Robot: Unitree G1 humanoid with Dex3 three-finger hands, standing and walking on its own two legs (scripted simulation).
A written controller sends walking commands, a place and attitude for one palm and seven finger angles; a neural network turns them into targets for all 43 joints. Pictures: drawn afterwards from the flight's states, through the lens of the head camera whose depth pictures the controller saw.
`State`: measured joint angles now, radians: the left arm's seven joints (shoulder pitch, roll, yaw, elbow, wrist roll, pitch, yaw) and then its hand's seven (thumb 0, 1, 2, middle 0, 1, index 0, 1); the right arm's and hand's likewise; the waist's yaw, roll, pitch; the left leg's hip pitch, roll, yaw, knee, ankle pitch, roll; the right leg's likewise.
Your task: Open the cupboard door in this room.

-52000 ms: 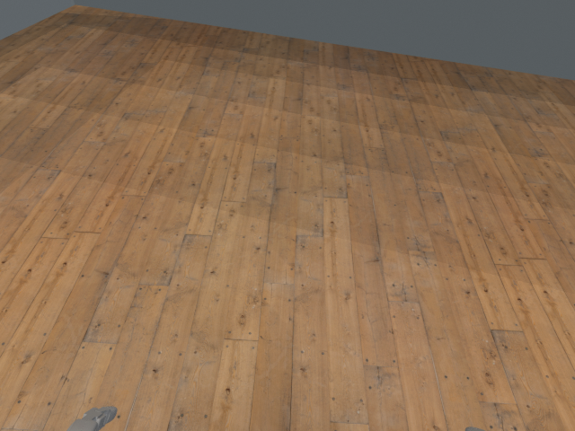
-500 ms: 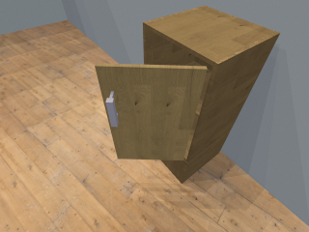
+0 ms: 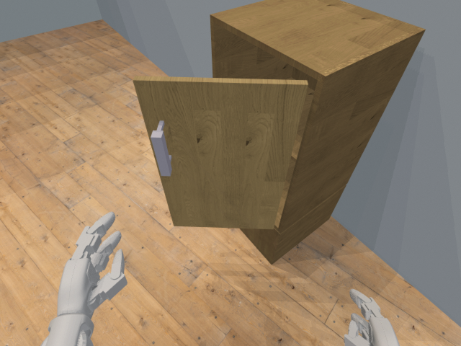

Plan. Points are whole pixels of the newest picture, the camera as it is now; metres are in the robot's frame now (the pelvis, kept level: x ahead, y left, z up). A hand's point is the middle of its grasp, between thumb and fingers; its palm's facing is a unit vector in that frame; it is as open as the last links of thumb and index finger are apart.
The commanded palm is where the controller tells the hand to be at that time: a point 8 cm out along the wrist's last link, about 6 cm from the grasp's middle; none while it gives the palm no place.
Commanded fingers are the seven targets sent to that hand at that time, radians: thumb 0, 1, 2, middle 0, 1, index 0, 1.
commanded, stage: raise the hand with hooked fingers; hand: left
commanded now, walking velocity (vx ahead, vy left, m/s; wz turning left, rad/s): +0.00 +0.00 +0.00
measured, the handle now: (163, 148) +0.56 +0.18 +0.00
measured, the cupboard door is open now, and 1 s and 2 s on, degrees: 51 51 51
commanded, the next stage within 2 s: move the hooked fingers beside the handle in 1.84 s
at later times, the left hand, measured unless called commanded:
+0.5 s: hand (127, 294) +0.22 +0.19 -0.03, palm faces -0.10 -0.99 -0.02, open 10.6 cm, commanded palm +0.18 +0.26 -0.02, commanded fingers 0.00 -0.01 0.51 -0.27 -0.88 -0.27 -0.88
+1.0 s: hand (79, 272) +0.24 +0.27 +0.01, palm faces +0.03 -1.00 -0.06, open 13.4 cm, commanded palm +0.22 +0.31 +0.00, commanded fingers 0.00 -0.50 0.30 -0.30 -1.20 -0.30 -1.20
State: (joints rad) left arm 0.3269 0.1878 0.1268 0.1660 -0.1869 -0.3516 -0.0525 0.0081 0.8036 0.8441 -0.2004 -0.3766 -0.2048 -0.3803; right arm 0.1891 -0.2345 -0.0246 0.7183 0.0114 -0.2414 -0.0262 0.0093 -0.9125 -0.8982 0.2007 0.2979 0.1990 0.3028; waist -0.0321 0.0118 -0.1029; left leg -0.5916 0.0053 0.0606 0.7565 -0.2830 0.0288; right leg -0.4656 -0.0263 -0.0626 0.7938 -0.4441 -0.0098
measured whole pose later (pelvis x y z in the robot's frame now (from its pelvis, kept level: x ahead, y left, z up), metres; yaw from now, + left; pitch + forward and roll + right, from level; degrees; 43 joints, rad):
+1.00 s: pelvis -0.02 +0.02 -0.05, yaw -1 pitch +14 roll -4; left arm 0.16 0.35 0.35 0.19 -0.35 -0.40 -0.40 -0.01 -0.36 0.35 -0.29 -1.11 -0.29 -1.12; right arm 0.22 -0.24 0.02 0.55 0.04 -0.21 -0.05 0.01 -0.91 -0.90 0.20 0.30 0.20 0.30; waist 0.00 0.02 -0.13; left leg -0.94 0.05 0.02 1.10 -0.41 0.05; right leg -0.77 0.01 -0.09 1.06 -0.54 0.00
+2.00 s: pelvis -0.02 -0.01 -0.05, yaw -1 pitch +14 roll -3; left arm -0.02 0.41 0.41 0.44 -0.38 -0.34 -0.53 -0.02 -0.50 0.30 -0.30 -1.20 -0.30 -1.20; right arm 0.27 -0.28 0.04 0.55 0.05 -0.17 -0.06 0.01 -0.91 -0.90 0.20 0.30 0.20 0.30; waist 0.00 0.03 -0.13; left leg -0.95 0.07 0.00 1.10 -0.41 0.02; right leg -0.78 0.04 -0.10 1.07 -0.54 -0.03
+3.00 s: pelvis -0.02 +0.01 -0.06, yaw -3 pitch +19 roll -5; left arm -0.61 0.53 0.44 0.99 -0.23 -0.42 -0.47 -0.02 -0.50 0.30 -0.30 -1.20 -0.30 -1.20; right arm 0.33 -0.28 0.04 0.64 0.03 -0.04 -0.05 0.01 -0.91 -0.90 0.20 0.30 0.20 0.30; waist -0.08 0.02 -0.13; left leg -1.09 0.08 0.01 1.16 -0.41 0.04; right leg -0.92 0.04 -0.09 1.13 -0.54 -0.01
